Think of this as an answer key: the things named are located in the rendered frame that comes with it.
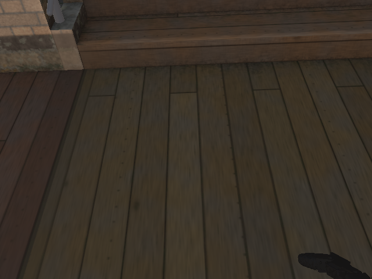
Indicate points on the right robot hand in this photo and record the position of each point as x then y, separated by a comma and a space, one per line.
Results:
334, 265

